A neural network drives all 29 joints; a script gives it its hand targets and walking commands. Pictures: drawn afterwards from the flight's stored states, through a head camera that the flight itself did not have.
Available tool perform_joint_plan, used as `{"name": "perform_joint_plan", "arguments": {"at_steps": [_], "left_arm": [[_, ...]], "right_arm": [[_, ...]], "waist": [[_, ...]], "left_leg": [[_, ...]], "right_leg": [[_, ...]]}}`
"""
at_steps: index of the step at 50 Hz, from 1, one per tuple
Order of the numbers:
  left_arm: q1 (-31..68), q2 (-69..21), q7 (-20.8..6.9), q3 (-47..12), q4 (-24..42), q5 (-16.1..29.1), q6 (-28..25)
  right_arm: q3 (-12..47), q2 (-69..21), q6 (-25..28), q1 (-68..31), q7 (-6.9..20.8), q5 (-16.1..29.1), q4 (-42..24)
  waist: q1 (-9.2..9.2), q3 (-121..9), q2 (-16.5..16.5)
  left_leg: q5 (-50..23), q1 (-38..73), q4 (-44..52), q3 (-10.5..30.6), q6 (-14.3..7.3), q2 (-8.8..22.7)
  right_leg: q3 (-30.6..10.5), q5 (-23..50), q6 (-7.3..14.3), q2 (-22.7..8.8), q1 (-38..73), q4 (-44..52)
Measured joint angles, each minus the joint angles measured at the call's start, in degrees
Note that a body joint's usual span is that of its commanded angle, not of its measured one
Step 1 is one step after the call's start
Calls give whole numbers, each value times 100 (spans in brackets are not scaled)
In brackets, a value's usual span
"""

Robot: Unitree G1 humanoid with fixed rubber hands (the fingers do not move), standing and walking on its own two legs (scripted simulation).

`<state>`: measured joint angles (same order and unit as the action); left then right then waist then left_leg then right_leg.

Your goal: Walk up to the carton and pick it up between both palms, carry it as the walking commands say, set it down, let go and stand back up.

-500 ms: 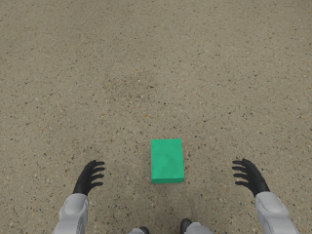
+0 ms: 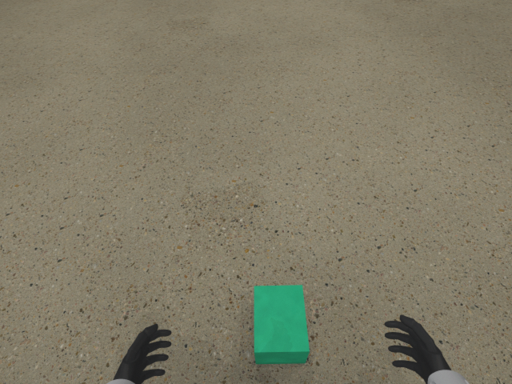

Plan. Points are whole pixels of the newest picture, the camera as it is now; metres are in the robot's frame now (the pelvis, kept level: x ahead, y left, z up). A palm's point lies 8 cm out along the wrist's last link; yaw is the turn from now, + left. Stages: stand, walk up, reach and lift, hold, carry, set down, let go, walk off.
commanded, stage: let go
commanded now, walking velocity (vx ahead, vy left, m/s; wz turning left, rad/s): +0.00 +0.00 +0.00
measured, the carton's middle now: (279, 324) +0.44 -0.03 -0.70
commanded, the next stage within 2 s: stand in 0.14 s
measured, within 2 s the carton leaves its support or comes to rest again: neither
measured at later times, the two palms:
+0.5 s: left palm out of the picture +0.14 +0.28 -0.09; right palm out of the picture +0.14 -0.29 -0.09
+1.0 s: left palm out of the picture +0.11 +0.29 -0.10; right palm out of the picture +0.12 -0.30 -0.10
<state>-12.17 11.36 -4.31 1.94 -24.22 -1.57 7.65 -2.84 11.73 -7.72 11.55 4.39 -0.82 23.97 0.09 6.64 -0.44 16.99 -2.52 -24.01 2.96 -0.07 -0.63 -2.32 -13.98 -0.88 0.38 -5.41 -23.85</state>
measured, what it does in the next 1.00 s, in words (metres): stands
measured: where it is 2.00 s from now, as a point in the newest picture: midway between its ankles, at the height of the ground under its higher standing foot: outside the picture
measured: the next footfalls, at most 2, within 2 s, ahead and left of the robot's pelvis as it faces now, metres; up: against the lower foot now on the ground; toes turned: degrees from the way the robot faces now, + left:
none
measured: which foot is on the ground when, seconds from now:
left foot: down 0.00-1.00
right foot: down 0.00-1.00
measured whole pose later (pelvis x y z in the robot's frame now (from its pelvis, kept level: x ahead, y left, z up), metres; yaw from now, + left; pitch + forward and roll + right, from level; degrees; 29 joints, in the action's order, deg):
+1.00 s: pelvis +0.01 -0.01 +0.00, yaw +1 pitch -2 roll +0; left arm -8.2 20.1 1.2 1.3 -51.2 -1.8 0.4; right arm -0.6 20.6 -0.4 10.5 -1.6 -1.8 48.9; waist -0.2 1.2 -0.6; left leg 16.9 -5.3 -23.8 3.9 0.8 -0.2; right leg -1.3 -14.4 0.0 0.8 -8.2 -24.3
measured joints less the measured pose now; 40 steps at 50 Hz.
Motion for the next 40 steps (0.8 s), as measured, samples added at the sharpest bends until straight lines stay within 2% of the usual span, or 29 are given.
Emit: {"name": "perform_joint_plan", "arguments": {"at_steps": [7,10,13,24,40], "left_arm": [[5,68,125,-72,-127,37,-62],[92,219,333,-82,-572,-36,-242],[139,420,447,3,-984,-87,-381],[202,756,540,44,-1775,-90,-630],[355,793,563,-60,-2379,-38,-707]], "right_arm": [[59,5,-124,60,-145,-20,-4],[124,151,60,0,-372,-91,412],[73,355,254,-48,-489,-148,815],[30,756,572,-38,-568,-153,1617],[185,807,683,-70,-603,-107,2186]], "waist": [[-18,-74,-13],[-22,-332,-30],[-16,-456,-40],[-1,-547,-50],[-1,-535,-28]], "left_leg": [[113,-49,-150,-20,18,28],[206,-359,-361,-5,51,42],[264,-545,-481,3,60,42],[259,-594,-421,40,62,26],[121,-365,-149,92,83,45]], "right_leg": [[-16,-113,26,36,-74,-177],[2,-187,22,54,-360,-345],[10,-246,29,59,-545,-465],[47,-292,55,40,-609,-472],[99,-175,83,45,-367,-209]]}}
